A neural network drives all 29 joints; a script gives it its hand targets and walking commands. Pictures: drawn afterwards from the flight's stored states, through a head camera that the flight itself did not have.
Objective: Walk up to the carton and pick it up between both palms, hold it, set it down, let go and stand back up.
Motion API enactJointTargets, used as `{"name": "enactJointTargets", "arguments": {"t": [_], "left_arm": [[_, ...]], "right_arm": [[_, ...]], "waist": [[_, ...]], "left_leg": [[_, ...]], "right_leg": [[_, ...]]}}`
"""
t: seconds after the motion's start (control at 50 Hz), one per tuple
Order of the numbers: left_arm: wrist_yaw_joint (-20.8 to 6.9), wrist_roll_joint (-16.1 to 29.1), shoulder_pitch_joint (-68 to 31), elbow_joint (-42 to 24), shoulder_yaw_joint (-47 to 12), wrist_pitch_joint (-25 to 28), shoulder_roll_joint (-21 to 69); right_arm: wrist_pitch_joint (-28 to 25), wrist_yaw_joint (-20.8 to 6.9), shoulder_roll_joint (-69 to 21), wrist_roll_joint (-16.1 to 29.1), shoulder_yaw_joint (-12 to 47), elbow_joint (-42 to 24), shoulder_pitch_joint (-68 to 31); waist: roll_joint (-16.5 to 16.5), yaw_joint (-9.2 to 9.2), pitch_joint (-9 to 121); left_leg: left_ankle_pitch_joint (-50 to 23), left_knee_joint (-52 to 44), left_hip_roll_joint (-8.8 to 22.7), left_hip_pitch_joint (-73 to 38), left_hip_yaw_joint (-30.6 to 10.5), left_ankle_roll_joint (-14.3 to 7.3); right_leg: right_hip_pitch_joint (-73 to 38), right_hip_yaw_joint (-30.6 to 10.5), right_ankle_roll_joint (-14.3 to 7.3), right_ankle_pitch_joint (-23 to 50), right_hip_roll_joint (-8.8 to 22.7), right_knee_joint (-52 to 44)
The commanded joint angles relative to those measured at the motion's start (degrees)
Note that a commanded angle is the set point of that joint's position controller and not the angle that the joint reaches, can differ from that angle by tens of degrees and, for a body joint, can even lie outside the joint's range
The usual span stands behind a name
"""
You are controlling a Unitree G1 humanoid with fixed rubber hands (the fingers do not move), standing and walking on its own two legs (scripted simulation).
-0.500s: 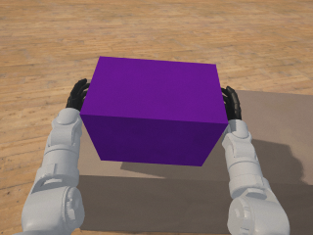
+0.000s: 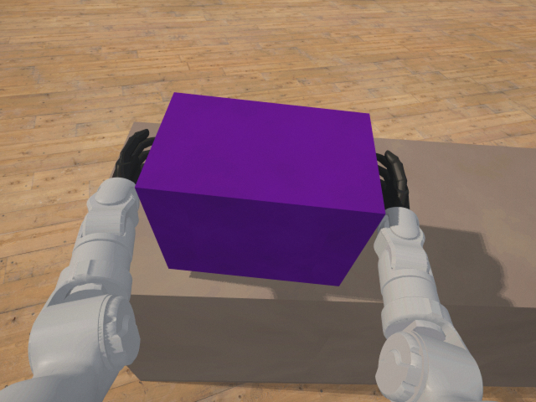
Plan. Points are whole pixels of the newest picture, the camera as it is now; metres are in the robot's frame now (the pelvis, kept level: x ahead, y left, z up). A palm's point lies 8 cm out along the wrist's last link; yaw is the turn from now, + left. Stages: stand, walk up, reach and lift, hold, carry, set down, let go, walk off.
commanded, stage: set down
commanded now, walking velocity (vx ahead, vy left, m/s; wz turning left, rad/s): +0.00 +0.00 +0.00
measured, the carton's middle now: (262, 196) +0.44 +0.00 +0.05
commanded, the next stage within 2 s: none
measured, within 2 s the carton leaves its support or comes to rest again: rests again in 0.54 s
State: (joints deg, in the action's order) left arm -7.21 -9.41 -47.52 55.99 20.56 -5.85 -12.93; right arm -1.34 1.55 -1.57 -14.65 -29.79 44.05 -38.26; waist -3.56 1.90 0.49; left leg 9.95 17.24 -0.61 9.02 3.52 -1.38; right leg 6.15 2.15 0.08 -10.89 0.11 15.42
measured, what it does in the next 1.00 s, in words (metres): stands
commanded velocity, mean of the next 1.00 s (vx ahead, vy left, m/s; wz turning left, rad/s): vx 0.00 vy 0.00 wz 0.00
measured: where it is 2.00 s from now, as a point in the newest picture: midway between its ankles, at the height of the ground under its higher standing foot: outside the picture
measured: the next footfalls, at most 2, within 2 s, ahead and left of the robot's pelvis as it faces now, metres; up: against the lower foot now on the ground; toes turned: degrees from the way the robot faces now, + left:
none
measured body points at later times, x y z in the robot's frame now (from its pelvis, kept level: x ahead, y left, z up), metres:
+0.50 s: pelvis +0.00 +0.00 +0.00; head +0.04 +0.02 +0.45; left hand +0.45 +0.20 +0.08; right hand +0.40 -0.20 +0.08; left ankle -0.01 +0.09 -0.75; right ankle -0.03 -0.11 -0.75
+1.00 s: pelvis +0.00 +0.00 +0.00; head +0.04 +0.02 +0.44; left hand +0.45 +0.20 +0.07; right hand +0.40 -0.21 +0.07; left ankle -0.01 +0.09 -0.75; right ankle -0.03 -0.11 -0.75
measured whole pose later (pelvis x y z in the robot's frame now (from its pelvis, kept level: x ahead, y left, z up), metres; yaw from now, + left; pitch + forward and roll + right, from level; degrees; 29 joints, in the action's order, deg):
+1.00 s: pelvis +0.00 +0.00 +0.00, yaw -1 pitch +8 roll +0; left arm -6.7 -5.1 -53.9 75.9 19.0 9.1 -16.9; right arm -6.9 2.6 -1.7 -16.7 -32.2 50.3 -41.0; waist -2.1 3.6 3.2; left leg 10.6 21.1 -0.1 18.6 4.5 -1.8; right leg 16.1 3.5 0.0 -11.5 0.4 19.5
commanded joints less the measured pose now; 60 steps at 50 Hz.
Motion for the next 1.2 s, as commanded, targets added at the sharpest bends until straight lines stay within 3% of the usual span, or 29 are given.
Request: {"name": "enactJointTargets", "arguments": {"t": [0.0,0.02,0.06,0.1,0.12,0.16,0.2,0.24,0.28,0.32,0.4,0.42,0.44,0.46,0.5,0.52,0.54,0.62,0.66,0.68,0.76,0.8,0.86,0.92,0.94,1.0,1.1,1.18], "left_arm": [[-6.4,2.6,-42.4,-8.4,-13.4,6.4,25.4],[-6.3,2.6,-41.6,-8.2,-13.6,6.6,25.9],[-6.9,2.6,-41.3,-6.1,-11.7,7.1,24.2],[-6.8,3.5,-42.4,-6.6,-12.6,8.4,23.9],[-6.9,2.8,-42.3,-5.6,-12.4,8.4,23.1],[-6.9,2.2,-42.3,-4.5,-11.2,8.2,22.5],[-7.4,1.4,-41.9,-3.2,-9.8,8.5,21.8],[-7.4,2.1,-42.3,-4.3,-10.9,9.1,22.9],[-7.5,2.6,-42.1,-1.5,-10.9,9.6,22.6],[-7.8,2.6,-44.1,-1.9,-11.0,10.6,21.9],[-7.9,2.3,-43.6,1.0,-9.7,11.7,21.5],[-7.8,2.3,-43.1,1.1,-9.3,12.2,21.3],[-7.9,2.7,-44.0,1.0,-10.3,12.7,21.4],[-7.7,2.6,-44.0,1.1,-9.8,13.2,21.7],[-7.5,3.6,-45.5,1.7,-10.8,14.6,21.6],[-7.3,4.3,-47.0,1.6,-11.8,15.5,21.7],[-7.0,4.5,-45.7,2.5,-12.2,15.9,22.3],[-6.8,4.6,-45.7,4.4,-12.2,17.6,21.8],[-7.1,3.8,-44.8,6.9,-10.6,18.0,21.2],[-7.2,3.6,-44.7,6.6,-11.1,18.1,21.3],[-7.1,3.3,-43.6,8.4,-10.5,17.8,21.1],[-7.1,3.4,-42.4,8.7,-10.6,18.3,21.1],[-7.2,3.9,-43.8,9.8,-9.9,18.9,20.1],[-7.0,2.9,-44.0,11.0,-8.5,19.5,19.3],[-6.9,3.0,-44.9,10.6,-9.1,19.9,20.0],[-6.7,2.9,-45.5,11.6,-8.8,20.8,19.7],[-7.4,1.2,-43.7,13.6,-6.8,19.8,19.1],[-7.3,0.9,-43.7,12.9,-6.8,20.1,19.4]], "right_arm": [[-4.5,-5.8,-22.5,-0.6,18.2,-7.2,-39.8],[-4.8,-6.0,-22.4,-0.3,18.6,-7.7,-40.2],[-4.4,-5.8,-23.4,-0.6,19.0,-6.9,-39.4],[-4.9,-5.9,-23.8,-0.2,20.1,-8.1,-40.3],[-4.4,-5.8,-23.9,-0.2,19.8,-5.9,-39.0],[-4.0,-6.0,-23.7,0.2,19.5,-5.9,-39.1],[-3.5,-5.8,-24.0,-0.9,19.0,-6.5,-38.6],[-3.9,-5.8,-24.2,-1.0,18.6,-6.6,-38.7],[-4.3,-5.4,-24.3,-1.6,17.8,-7.3,-39.6],[-4.0,-5.4,-24.4,-1.8,17.2,-4.3,-38.0],[-4.7,-5.5,-24.6,-2.7,17.1,-5.2,-38.6],[-5.0,-5.6,-24.7,-2.7,17.5,-6.3,-39.5],[-5.0,-5.4,-25.4,-3.2,17.1,-5.1,-38.5],[-5.4,-5.7,-25.4,-2.9,17.7,-5.6,-39.7],[-6.2,-5.8,-26.1,-3.6,17.3,-6.0,-39.9],[-6.4,-5.7,-26.6,-4.0,17.2,-4.9,-39.7],[-7.1,-5.8,-26.3,-3.6,17.9,-4.8,-39.9],[-7.7,-5.8,-26.0,-3.3,18.0,-1.9,-38.4],[-7.9,-5.8,-25.7,-3.0,18.2,-0.7,-38.7],[-7.8,-5.7,-25.8,-2.7,17.8,0.2,-37.9],[-8.0,-5.8,-23.7,-2.8,16.0,1.2,-37.7],[-8.3,-5.6,-24.0,-2.7,16.8,1.5,-36.8],[-8.2,-5.8,-23.5,-2.6,16.2,1.6,-38.1],[-8.3,-6.2,-23.9,-3.2,16.0,1.6,-38.2],[-8.4,-6.3,-23.8,-3.6,15.0,1.1,-38.7],[-8.8,-6.4,-24.9,-4.6,14.5,0.5,-38.5],[-8.0,-6.4,-23.7,-4.9,13.0,2.6,-37.1],[-7.8,-6.2,-24.1,-6.0,12.2,3.0,-35.8]], "waist": [[7.6,0.98,33.8],[8.2,0.56,34.0],[5.2,0.44,32.8],[5.1,0.25,34.9],[5.9,0.80,32.3],[6.5,-0.11,31.7],[5.0,0.04,31.4],[6.8,0.43,33.6],[6.1,0.89,33.7],[7.5,1.69,32.5],[6.5,0.93,33.7],[6.3,0.29,34.8],[6.0,1.85,35.2],[6.3,0.28,36.5],[5.4,1.10,39.9],[6.0,1.84,40.9],[6.9,1.46,40.9],[8.0,1.69,40.5],[7.8,0.74,37.8],[8.6,1.66,36.2],[8.7,1.49,33.8],[8.3,1.63,34.9],[5.4,2.00,35.4],[5.3,0.90,35.4],[6.4,1.57,37.0],[7.0,1.31,37.5],[6.1,1.40,31.6],[7.2,2.27,33.4]], "left_leg": [[-29.1,4.1,1.2,-15.5,1.7,6.0],[-31.8,4.5,1.4,-16.1,1.5,6.5],[-28.9,4.0,0.9,-12.9,1.9,5.1],[-29.7,3.8,1.0,-10.8,1.6,5.1],[-28.5,3.5,1.0,-10.7,1.6,5.1],[-26.0,2.8,0.9,-9.5,1.7,4.6],[-24.2,2.3,0.6,-8.0,2.0,3.8],[-26.7,2.8,1.0,-10.1,1.6,4.6],[-26.3,3.8,0.9,-9.7,1.8,4.5],[-27.1,4.0,1.3,-10.8,1.3,5.0],[-24.4,3.6,1.1,-7.5,1.6,4.1],[-25.4,3.8,1.2,-7.0,1.6,4.1],[-26.2,3.9,1.2,-7.2,1.3,4.4],[-28.0,4.3,1.5,-7.3,1.1,4.5],[-26.6,4.8,1.6,-7.0,1.2,4.2],[-28.4,5.1,1.8,-7.8,1.0,4.6],[-31.0,5.9,2.0,-9.0,0.9,4.8],[-32.4,6.7,2.0,-7.9,0.5,5.2],[-33.1,7.0,2.0,-7.4,0.5,5.3],[-32.5,6.8,1.9,-7.3,0.3,5.4],[-28.9,6.2,2.4,-7.9,0.1,5.6],[-31.0,6.9,2.2,-8.2,0.1,5.5],[-25.3,5.6,2.0,-4.8,0.1,4.3],[-23.5,5.2,1.9,-2.8,0.5,3.7],[-22.7,5.0,2.0,-2.8,0.3,3.8],[-21.9,5.2,1.9,-2.3,0.6,3.6],[-17.6,4.1,2.0,-2.5,0.6,3.3],[-18.4,4.5,2.1,-2.1,0.6,3.6]], "right_leg": [[-5.4,3.2,2.4,24.8,-0.8,2.8],[-5.5,3.4,2.3,26.8,-1.0,3.3],[-7.8,2.7,2.9,28.4,-0.6,3.4],[-9.8,2.5,3.3,32.6,-0.5,5.2],[-9.7,2.3,3.3,31.6,-0.2,5.1],[-9.4,2.0,3.2,29.9,0.2,4.8],[-10.2,1.8,3.8,30.9,0.5,5.1],[-8.7,2.2,3.6,31.3,0.2,5.5],[-7.9,2.0,3.6,31.5,0.2,5.3],[-6.0,2.1,3.4,29.9,0.2,5.3],[-7.4,1.8,3.0,30.6,0.5,5.8],[-8.1,1.7,3.2,32.2,0.5,6.6],[-8.7,1.7,3.5,33.8,0.5,6.8],[-7.9,2.0,3.4,33.7,0.3,7.3],[-7.1,1.9,3.4,33.0,0.4,7.3],[-6.9,1.9,3.4,34.3,0.4,7.7],[-6.0,2.1,3.2,35.5,0.2,8.0],[-4.8,1.7,2.8,34.2,0.5,8.1],[-5.1,1.6,2.8,33.6,0.6,8.2],[-5.2,1.5,2.8,33.5,0.6,8.1],[-1.4,1.9,2.1,26.5,0.1,6.4],[-2.1,1.8,2.3,30.0,0.1,6.9],[-3.4,1.7,2.8,29.5,0.3,7.3],[-4.3,1.4,2.7,28.8,0.7,7.8],[-3.7,1.5,2.6,27.8,0.8,8.0],[-3.4,1.2,2.4,27.6,1.3,8.0],[-1.5,1.2,2.6,21.6,1.3,6.5],[-0.9,1.6,2.5,23.4,1.1,7.1]]}}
